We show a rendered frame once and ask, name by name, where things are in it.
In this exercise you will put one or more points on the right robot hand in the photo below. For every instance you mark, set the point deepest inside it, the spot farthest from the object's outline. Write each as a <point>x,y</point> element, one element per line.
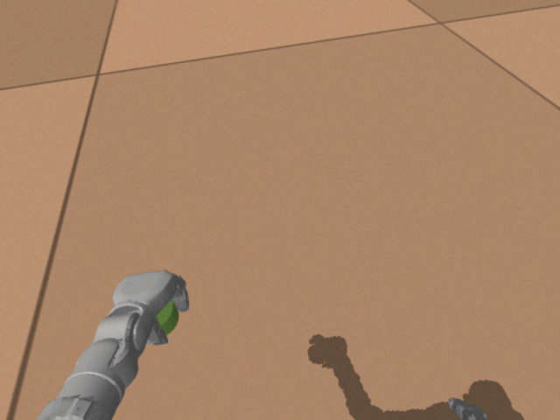
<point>466,411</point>

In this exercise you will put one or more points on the left robot hand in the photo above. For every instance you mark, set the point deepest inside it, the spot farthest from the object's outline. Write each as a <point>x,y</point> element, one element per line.
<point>154,289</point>

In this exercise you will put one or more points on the left robot arm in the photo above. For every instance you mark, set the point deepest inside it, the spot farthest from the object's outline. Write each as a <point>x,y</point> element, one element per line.
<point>106,368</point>

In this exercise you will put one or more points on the tin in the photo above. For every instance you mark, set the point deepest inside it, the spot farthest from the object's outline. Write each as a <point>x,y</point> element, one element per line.
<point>168,317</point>

